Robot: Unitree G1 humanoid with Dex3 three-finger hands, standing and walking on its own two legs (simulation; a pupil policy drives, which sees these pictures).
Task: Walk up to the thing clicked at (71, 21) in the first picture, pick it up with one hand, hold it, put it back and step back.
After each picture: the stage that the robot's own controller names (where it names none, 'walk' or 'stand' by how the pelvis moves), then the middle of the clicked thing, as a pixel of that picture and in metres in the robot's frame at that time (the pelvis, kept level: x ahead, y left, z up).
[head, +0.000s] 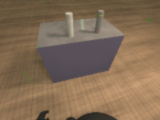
stand; (69, 25) +0.91 +0.27 +0.11
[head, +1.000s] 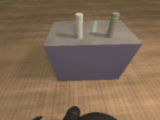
walk; (79, 27) +0.86 +0.20 +0.12
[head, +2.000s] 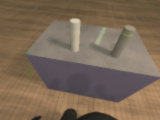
walk; (75, 37) +0.59 +0.17 +0.14
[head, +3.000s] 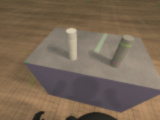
stand; (72, 46) +0.53 +0.18 +0.12
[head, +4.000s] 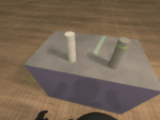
stand; (71, 48) +0.53 +0.18 +0.11
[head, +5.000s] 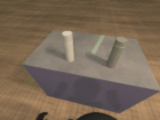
stand; (68, 48) +0.53 +0.20 +0.11
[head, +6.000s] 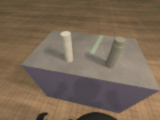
stand; (67, 48) +0.52 +0.21 +0.11
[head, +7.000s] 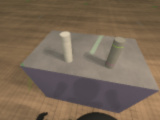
stand; (67, 48) +0.52 +0.21 +0.11
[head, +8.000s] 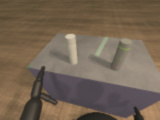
rise first; (72, 50) +0.51 +0.19 +0.11
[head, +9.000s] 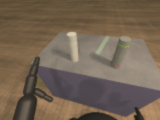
go down; (73, 48) +0.54 +0.20 +0.11
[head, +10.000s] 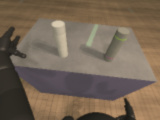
go down; (61, 41) +0.52 +0.18 +0.13
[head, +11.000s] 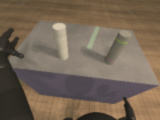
go down; (62, 44) +0.50 +0.18 +0.13
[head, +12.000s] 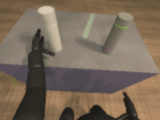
close in; (52, 33) +0.52 +0.20 +0.17
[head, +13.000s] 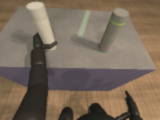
lift; (45, 31) +0.53 +0.21 +0.17
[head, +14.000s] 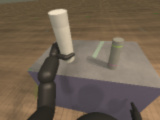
lift; (64, 40) +0.34 +0.14 +0.34
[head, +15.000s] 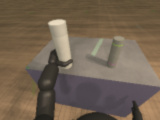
hold; (62, 48) +0.34 +0.16 +0.28
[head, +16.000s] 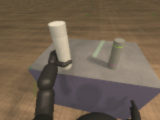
hold; (62, 48) +0.33 +0.17 +0.29
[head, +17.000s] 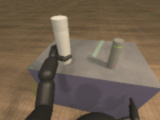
crouch; (63, 43) +0.36 +0.17 +0.30
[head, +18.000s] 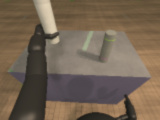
lower; (47, 20) +0.50 +0.20 +0.33
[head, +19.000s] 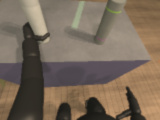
lower; (36, 20) +0.57 +0.21 +0.19
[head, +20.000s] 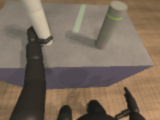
lower; (40, 24) +0.55 +0.21 +0.18
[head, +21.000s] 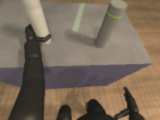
lower; (38, 22) +0.56 +0.21 +0.18
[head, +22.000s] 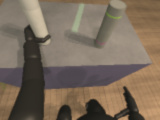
lower; (37, 23) +0.56 +0.21 +0.18
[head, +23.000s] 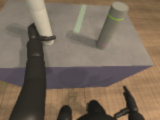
open; (42, 23) +0.56 +0.20 +0.18
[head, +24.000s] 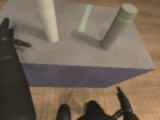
sink last; (49, 21) +0.56 +0.19 +0.18
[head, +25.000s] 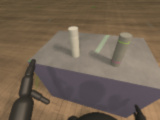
sink last; (74, 43) +0.57 +0.19 +0.15
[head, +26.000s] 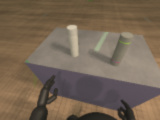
stand; (73, 42) +0.56 +0.18 +0.13
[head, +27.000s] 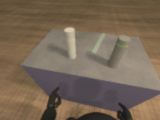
stand; (71, 45) +0.54 +0.19 +0.12
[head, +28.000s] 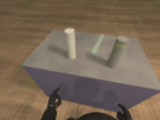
stand; (71, 45) +0.55 +0.19 +0.12
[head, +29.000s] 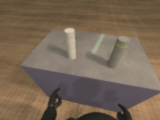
stand; (71, 45) +0.54 +0.19 +0.11
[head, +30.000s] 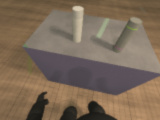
walk; (77, 26) +0.65 +0.13 +0.14
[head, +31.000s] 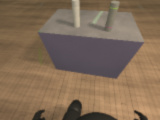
walk; (76, 14) +0.94 +0.22 +0.14
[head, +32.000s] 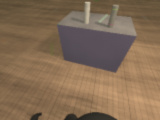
stand; (86, 13) +1.26 +0.12 +0.13
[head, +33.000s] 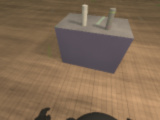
stand; (84, 16) +1.23 +0.14 +0.11
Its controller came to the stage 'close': yes
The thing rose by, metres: 0.21
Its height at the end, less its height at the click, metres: +0.00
